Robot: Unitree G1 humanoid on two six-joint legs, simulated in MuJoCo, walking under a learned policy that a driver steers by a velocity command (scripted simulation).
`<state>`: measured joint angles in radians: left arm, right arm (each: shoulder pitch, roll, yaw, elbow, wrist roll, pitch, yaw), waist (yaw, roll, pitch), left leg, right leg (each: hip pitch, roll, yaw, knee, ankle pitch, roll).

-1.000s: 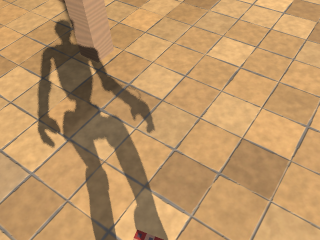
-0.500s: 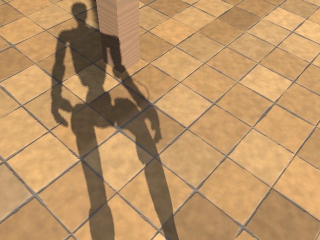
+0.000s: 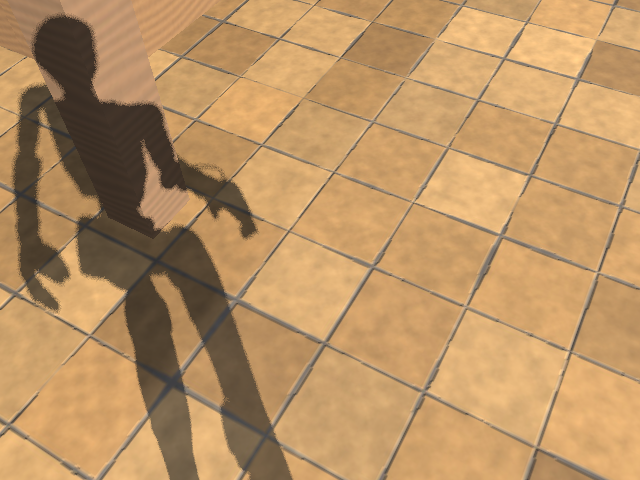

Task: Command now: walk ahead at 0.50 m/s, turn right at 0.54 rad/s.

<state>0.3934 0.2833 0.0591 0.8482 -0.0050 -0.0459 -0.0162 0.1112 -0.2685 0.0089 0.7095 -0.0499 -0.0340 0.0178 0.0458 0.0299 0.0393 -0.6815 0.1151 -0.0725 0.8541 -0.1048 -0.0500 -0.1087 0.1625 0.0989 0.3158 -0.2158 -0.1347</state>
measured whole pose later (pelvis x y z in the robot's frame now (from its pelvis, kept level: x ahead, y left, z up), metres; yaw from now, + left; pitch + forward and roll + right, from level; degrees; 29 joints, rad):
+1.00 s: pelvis +0.51 -0.11 +0.00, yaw -36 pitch +2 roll +0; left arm 0.37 0.28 0.06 0.78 0.00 -0.03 -0.01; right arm 0.16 -0.28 -0.03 0.70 -0.05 -0.01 0.02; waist 0.03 0.04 0.04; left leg -0.66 0.13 -0.03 0.97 -0.22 -0.05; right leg -0.15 0.15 0.07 0.34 -0.20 -0.13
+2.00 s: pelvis +0.85 -0.50 +0.00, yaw -66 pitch +0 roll +0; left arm 0.33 0.24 0.04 0.83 0.01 -0.05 -0.01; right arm 0.24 -0.27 -0.03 0.78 -0.03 -0.02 0.03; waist 0.00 0.04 0.04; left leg -0.58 0.12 0.01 1.04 -0.24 0.00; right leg -0.13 0.11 -0.04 0.30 -0.18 -0.12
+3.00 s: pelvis +1.16 -0.97 +0.00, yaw -34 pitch +1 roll -1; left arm 0.22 0.26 0.02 0.76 0.03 -0.08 0.01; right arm 0.29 -0.32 -0.07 0.78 -0.03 -0.01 0.03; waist -0.02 0.05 0.03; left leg -0.46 -0.02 -0.04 1.13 -0.34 0.06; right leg -0.25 0.01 -0.08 0.43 -0.19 -0.03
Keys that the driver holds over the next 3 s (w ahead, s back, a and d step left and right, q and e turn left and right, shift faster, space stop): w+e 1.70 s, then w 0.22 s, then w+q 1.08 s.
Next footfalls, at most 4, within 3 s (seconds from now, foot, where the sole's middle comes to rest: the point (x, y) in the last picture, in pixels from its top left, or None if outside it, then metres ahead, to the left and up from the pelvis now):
0.20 left None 0.30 0.14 -0.78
0.72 right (436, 465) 0.50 -0.15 -0.78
1.24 left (440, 318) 0.85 -0.19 -0.78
1.76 right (594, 332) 0.82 -0.54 -0.78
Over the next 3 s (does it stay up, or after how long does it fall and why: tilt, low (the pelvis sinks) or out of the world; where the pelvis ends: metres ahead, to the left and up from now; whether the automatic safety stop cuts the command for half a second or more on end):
stays up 1.16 -0.97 0.00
